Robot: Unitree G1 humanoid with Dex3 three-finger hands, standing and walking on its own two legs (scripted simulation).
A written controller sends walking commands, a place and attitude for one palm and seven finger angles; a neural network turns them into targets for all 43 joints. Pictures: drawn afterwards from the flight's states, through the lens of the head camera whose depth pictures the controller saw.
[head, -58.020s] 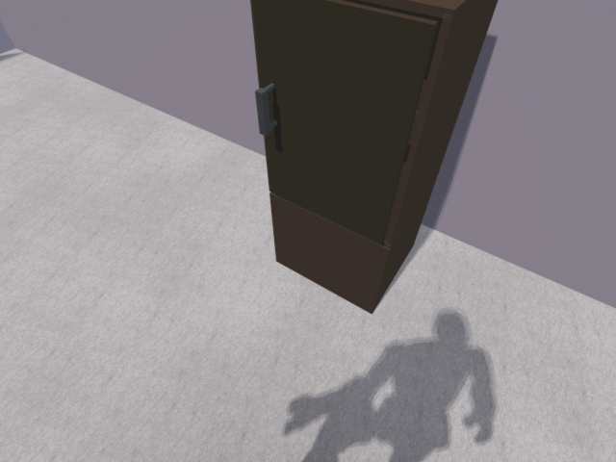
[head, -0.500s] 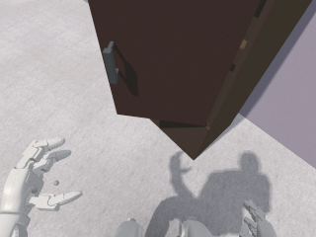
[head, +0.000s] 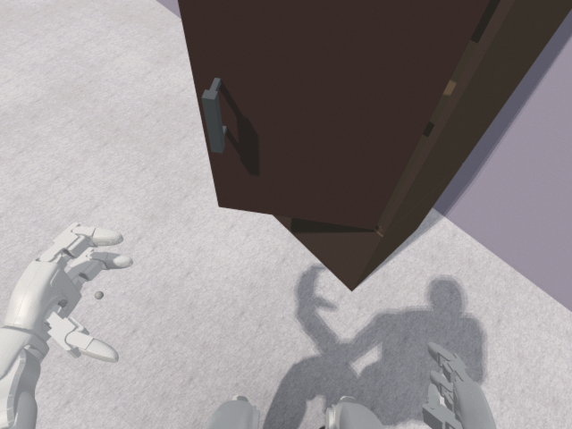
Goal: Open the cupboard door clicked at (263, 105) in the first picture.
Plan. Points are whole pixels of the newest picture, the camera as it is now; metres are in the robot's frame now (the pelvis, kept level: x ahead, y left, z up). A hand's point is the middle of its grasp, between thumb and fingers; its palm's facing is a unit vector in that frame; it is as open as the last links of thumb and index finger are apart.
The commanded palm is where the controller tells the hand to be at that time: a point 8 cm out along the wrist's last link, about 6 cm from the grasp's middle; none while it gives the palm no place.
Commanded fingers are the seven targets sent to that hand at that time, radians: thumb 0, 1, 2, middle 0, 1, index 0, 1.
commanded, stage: raise the hand with hooked fingers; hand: left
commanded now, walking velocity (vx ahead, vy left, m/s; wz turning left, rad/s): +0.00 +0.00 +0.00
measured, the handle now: (217, 116) +0.60 +0.16 +0.05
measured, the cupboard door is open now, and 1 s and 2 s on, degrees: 40 40 40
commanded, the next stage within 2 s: move the hooked fingers beside the handle in 0.62 s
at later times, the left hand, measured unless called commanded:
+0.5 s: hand (87, 272) +0.29 +0.27 +0.06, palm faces -0.05 -1.00 -0.04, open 14.0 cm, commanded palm +0.26 +0.32 +0.06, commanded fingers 0.00 -0.50 0.30 -0.30 -1.20 -0.30 -1.20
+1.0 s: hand (121, 241) +0.34 +0.25 +0.05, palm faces -0.11 -0.99 -0.03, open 14.0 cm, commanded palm +0.32 +0.30 +0.06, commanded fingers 0.00 -0.50 0.30 -0.30 -1.20 -0.30 -1.20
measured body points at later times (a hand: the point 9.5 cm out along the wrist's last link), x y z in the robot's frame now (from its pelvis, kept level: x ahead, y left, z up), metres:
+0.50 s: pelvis +0.00 +0.00 +0.00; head +0.07 +0.03 +0.45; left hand +0.29 +0.33 +0.06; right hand +0.14 -0.25 -0.07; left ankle +0.00 +0.09 -0.67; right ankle +0.03 -0.13 -0.67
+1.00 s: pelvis -0.01 -0.01 +0.00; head +0.08 +0.01 +0.44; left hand +0.34 +0.30 +0.06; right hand +0.14 -0.26 -0.09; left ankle +0.00 +0.09 -0.67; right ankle +0.03 -0.13 -0.67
